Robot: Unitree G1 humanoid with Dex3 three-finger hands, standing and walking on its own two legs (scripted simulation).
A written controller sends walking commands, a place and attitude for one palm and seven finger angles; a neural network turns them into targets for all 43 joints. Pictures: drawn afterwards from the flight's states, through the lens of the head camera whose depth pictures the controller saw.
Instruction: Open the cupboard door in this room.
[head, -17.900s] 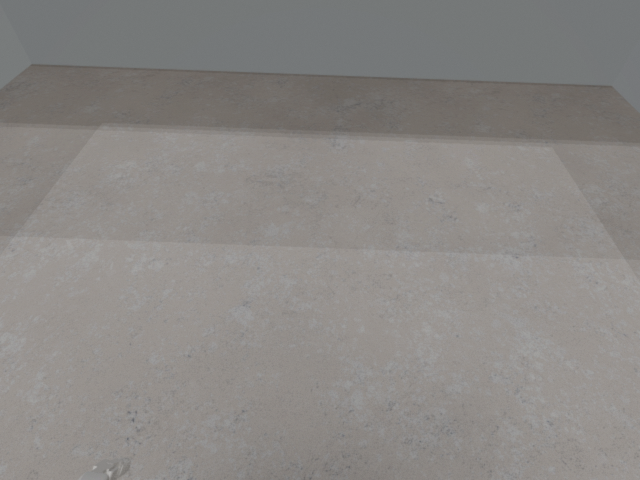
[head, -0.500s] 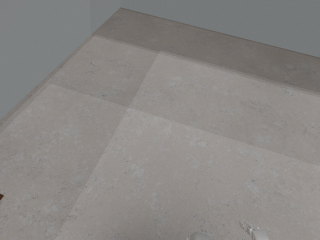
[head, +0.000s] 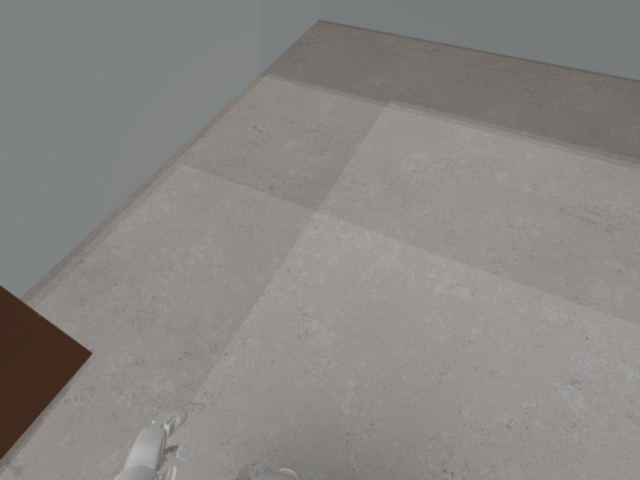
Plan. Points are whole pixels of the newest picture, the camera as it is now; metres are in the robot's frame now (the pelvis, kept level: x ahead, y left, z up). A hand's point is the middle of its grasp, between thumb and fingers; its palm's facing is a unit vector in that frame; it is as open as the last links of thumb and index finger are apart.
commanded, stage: turn to face it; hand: left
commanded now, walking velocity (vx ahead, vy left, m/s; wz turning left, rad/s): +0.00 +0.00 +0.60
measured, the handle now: out of the picture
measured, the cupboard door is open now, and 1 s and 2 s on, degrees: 0 0 0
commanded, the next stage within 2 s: take the last steps up to it in 1.50 s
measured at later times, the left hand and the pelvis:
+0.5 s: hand out of the picture -0.08 +0.26 -0.19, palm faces +0.37 -0.89 -0.26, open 7.4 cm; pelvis -0.02 +0.05 -0.01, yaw +20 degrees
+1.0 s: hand out of the picture +0.01 +0.29 -0.14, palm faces +0.55 -0.79 -0.25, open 7.4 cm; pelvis -0.01 +0.03 +0.01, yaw +37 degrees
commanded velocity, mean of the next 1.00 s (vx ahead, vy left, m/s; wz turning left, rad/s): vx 0.00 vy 0.00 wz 0.60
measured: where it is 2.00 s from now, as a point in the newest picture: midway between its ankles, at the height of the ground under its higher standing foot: outside the picture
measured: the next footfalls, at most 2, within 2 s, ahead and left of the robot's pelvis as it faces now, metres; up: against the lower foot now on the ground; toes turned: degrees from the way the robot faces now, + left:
left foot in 0.44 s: -0.02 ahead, +0.15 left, +0.00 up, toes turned +24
right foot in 1.08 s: +0.10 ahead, -0.06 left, +0.00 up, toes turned +40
